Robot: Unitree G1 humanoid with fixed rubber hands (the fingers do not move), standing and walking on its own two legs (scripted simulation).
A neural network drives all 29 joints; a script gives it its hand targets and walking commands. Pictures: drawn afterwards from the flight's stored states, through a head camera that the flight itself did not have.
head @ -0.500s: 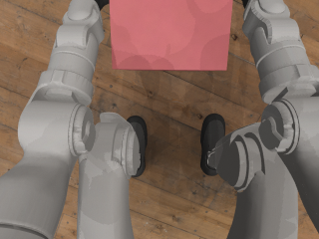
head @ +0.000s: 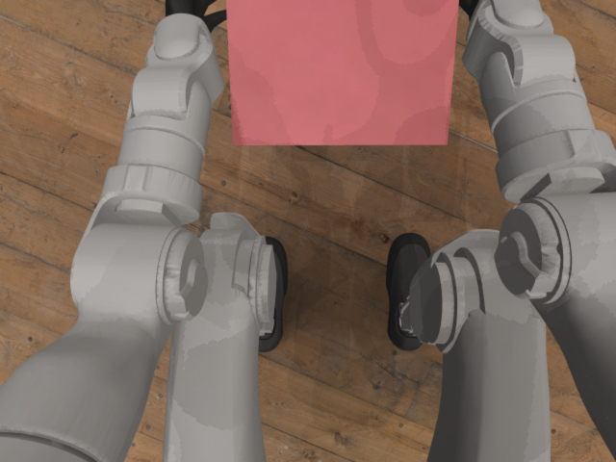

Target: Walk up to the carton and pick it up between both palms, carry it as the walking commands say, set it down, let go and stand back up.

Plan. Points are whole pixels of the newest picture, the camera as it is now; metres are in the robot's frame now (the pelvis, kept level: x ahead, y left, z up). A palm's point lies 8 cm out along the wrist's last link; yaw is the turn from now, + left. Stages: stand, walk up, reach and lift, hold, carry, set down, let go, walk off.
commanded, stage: reach and lift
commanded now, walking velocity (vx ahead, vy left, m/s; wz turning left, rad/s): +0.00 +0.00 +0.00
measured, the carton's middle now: (331, 54) +0.52 +0.04 -0.21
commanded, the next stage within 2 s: none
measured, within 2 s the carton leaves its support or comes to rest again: neither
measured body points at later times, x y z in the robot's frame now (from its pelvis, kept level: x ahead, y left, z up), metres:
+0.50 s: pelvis -0.01 +0.00 +0.03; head +0.33 +0.02 +0.31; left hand +0.53 +0.18 -0.09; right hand +0.56 -0.11 -0.09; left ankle +0.12 +0.13 -0.35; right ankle +0.15 -0.12 -0.35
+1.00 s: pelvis +0.00 -0.01 +0.09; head +0.28 +0.01 +0.43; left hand +0.51 +0.18 +0.02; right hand +0.53 -0.11 +0.00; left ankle +0.12 +0.13 -0.35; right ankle +0.15 -0.12 -0.35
